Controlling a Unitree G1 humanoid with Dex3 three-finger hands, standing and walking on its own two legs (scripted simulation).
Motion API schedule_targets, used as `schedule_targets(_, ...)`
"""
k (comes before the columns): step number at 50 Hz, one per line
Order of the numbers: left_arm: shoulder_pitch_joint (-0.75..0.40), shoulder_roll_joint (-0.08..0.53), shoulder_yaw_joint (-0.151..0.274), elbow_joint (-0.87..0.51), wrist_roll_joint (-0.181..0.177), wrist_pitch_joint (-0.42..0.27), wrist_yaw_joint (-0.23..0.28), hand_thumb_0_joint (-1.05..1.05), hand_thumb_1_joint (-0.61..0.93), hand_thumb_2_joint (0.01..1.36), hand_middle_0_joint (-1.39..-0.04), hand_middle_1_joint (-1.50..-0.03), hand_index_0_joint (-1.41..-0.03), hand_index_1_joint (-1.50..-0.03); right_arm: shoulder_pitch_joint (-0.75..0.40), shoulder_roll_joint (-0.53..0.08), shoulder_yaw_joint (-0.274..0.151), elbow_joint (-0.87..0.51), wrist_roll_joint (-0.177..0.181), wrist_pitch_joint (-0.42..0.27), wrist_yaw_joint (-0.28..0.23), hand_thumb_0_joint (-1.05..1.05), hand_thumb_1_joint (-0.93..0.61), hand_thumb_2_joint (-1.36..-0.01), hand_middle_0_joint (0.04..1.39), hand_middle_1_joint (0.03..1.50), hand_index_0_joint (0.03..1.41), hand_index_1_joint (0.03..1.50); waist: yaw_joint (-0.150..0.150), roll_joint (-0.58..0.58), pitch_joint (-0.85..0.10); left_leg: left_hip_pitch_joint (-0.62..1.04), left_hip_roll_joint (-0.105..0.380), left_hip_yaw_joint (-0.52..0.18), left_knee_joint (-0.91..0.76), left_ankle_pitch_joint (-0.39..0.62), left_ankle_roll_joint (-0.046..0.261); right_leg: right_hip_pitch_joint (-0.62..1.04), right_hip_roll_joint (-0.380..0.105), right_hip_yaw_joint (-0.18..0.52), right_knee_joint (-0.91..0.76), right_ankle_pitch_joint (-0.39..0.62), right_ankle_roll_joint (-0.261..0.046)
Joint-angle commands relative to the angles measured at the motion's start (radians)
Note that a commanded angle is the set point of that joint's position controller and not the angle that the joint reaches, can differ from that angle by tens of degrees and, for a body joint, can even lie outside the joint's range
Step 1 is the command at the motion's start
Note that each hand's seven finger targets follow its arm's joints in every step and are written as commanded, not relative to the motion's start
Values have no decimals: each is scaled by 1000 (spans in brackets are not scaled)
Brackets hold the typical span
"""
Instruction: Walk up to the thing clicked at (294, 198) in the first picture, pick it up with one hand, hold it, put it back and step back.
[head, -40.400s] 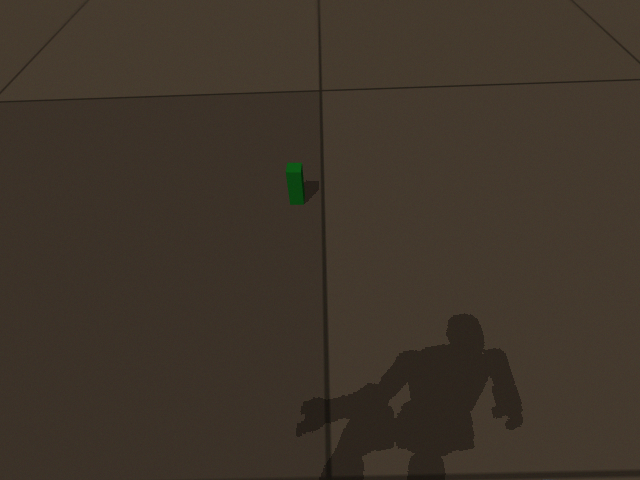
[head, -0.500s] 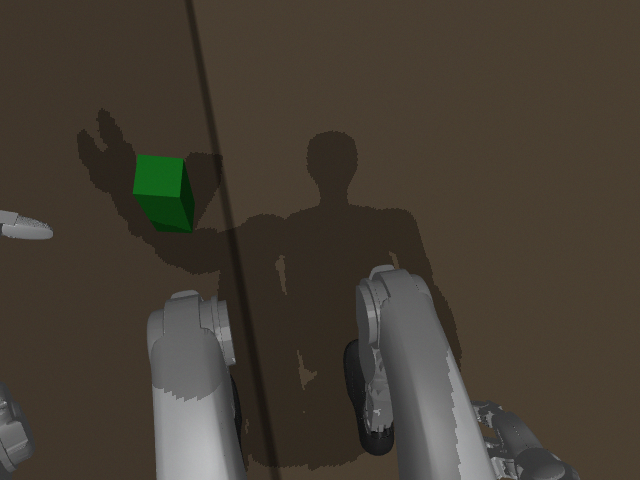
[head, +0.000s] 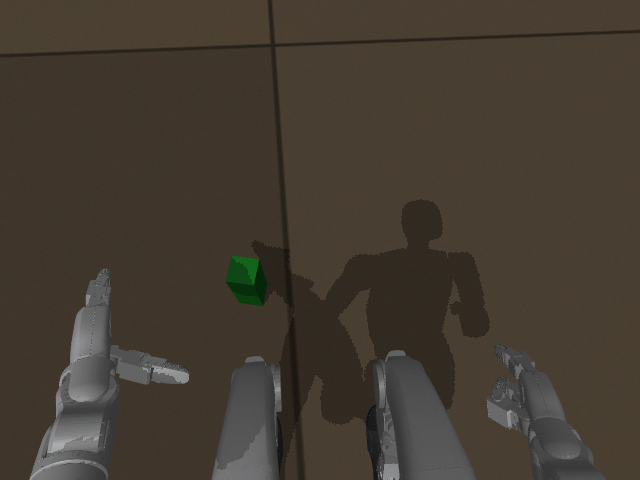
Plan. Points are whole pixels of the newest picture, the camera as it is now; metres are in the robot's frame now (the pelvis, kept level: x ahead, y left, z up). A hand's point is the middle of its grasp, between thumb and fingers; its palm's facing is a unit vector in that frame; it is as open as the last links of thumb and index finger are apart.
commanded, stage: home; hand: left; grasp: from the side
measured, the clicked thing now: (248, 282) +0.48 +0.18 -0.48
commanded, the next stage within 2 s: none
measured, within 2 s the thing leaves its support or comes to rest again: neither
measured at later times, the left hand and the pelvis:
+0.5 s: hand (120, 403) +0.21 +0.19 +0.08, palm faces +0.14 -0.94 -0.31, open 17.3 cm; pelvis +0.04 +0.01 +0.13, yaw +2 degrees
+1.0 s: hand (125, 403) +0.21 +0.19 +0.08, palm faces +0.14 -0.95 -0.29, open 17.4 cm; pelvis +0.05 +0.00 +0.14, yaw +2 degrees
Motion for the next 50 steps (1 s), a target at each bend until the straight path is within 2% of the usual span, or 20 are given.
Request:
schedule_targets(1,23,137,40,-211,-19,2,42,0,-511,81,-60,-64,-60,-65,109,-121,-53,-96,4,-54,-29,0,-895,-902,201,301,201,301,-1,35,-428,462,-25,45,-317,310,47,446,16,11,-332,322,-34)
schedule_targets(5,106,82,-1,-265,-27,46,64,0,-525,73,-59,-62,-58,-63,119,-102,-46,-99,4,-86,-47,0,-895,-902,201,301,201,301,-6,44,-359,552,-28,57,-411,343,44,563,15,13,-431,361,-31)
schedule_targets(6,126,87,2,-284,-28,56,70,0,-551,59,-57,-58,-56,-59,120,-104,-47,-101,5,-92,-54,0,-895,-902,201,301,201,301,2,41,-343,581,-29,59,-436,358,43,584,15,11,-454,372,-32)
schedule_targets(7,152,62,-23,-304,-30,66,73,0,-531,70,-59,-62,-58,-62,119,-100,-46,-105,5,-99,-59,0,-895,-902,201,301,201,301,-2,48,-320,610,-31,60,-466,349,40,601,15,10,-481,361,-32)
schedule_targets(12,291,25,-55,-424,-40,119,93,0,-526,74,-61,-64,-60,-65,130,-85,-38,-132,5,-127,-88,0,-895,-902,201,301,201,301,13,56,-238,727,-38,67,-593,345,36,721,15,6,-608,355,-28)
schedule_targets(13,304,-4,-83,-439,-42,129,95,0,-529,73,-62,-65,-61,-66,127,-79,-34,-132,3,-132,-92,0,-895,-902,201,301,201,301,0,48,-223,743,-37,69,-611,346,36,732,17,0,-621,357,-28)
schedule_targets(16,382,-13,-91,-512,-46,154,100,0,-522,77,-62,-66,-61,-67,123,-77,-33,-152,3,-150,-107,0,-895,-902,201,301,201,301,13,39,-165,784,-38,67,-671,332,37,776,21,-12,-675,337,-27)
schedule_targets(18,420,-42,-126,-571,-48,165,99,0,-518,78,-60,-64,-59,-65,117,-68,-29,-161,-1,-164,-113,0,-896,-902,201,301,201,301,9,40,-135,806,-36,67,-704,318,36,786,26,-23,-695,321,-29)
schedule_targets(22,500,-65,-142,-614,-45,182,93,0,-571,43,-48,-50,-47,-51,112,-63,-24,-177,-9,-189,-123,0,-896,-902,201,301,201,301,9,6,-36,817,-36,64,-751,286,37,794,32,-37,-740,284,-25)
schedule_targets(27,508,-67,-136,-658,-43,175,78,0,-565,47,-48,-51,-47,-51,97,-74,-27,-192,-16,-215,-118,0,-896,-902,201,301,201,301,16,-6,40,818,-29,51,-812,212,32,796,36,-50,-764,216,-23)
schedule_targets(31,497,-76,-138,-653,-34,164,68,0,-562,48,-48,-51,-47,-51,109,-66,-27,-185,-26,-234,-120,0,-896,-902,201,301,201,301,6,18,14,846,-37,63,-802,233,31,808,33,-38,-771,231,-24)
schedule_targets(32,489,-74,-132,-640,-34,161,67,0,-559,50,-48,-51,-48,-52,106,-72,-30,-180,-28,-239,-118,0,-896,-902,201,301,201,301,8,-3,12,849,-35,59,-806,241,31,819,35,-42,-768,235,-23)
schedule_targets(35,472,-69,-133,-680,-32,154,66,0,-537,63,-51,-55,-50,-56,101,-69,-26,-181,-33,-248,-115,0,-896,-902,201,301,201,301,18,54,-29,881,-38,59,-807,260,25,832,33,-39,-762,253,-27)
schedule_targets(36,473,-79,-141,-677,-30,153,66,0,-545,59,-50,-54,-49,-54,105,-73,-30,-172,-34,-252,-116,0,-896,-902,201,301,201,301,12,53,-40,895,-35,52,-810,265,24,837,34,-40,-757,257,-28)
schedule_targets(38,480,-77,-139,-682,-30,159,69,0,-546,58,-50,-54,-49,-54,115,-68,-28,-160,-36,-259,-119,0,-896,-902,201,301,201,301,15,61,-86,924,-36,59,-793,338,22,862,34,-36,-752,318,-29)
schedule_targets(39,480,-70,-137,-673,-32,161,70,0,-537,64,-51,-56,-50,-56,104,-69,-26,-160,-34,-258,-119,0,-897,-902,201,301,201,301,18,56,-51,906,-39,59,-794,334,23,857,33,-39,-762,311,-28)
schedule_targets(43,524,-75,-128,-614,-30,165,68,0,-550,56,-49,-54,-49,-54,99,-64,-21,-154,-37,-258,-121,0,-897,-902,201,301,201,301,15,8,-42,891,-41,64,-780,353,29,868,31,-36,-779,334,-22)
schedule_targets(44,520,-78,-134,-620,-32,163,68,0,-558,51,-48,-53,-48,-53,89,-67,-21,-156,-36,-257,-120,0,-897,-902,201,301,201,301,24,-19,-21,877,-43,66,-782,348,31,872,30,-37,-787,331,-20)
schedule_targets(47,535,-77,-124,-613,-32,161,66,0,-549,57,-49,-55,-49,-55,93,-66,-24,-153,-38,-256,-118,0,-897,-902,201,301,201,301,30,-9,-52,893,-44,75,-770,397,30,894,27,-30,-781,383,-19)
schedule_targets(50,509,-81,-129,-622,-33,161,65,0,-536,65,-50,-58,-51,-57,90,-69,-27,-149,-37,-258,-115,0,-897,-902,201,301,201,301,25,4,-21,893,-42,71,-786,366,27,878,29,-34,-783,351,-21)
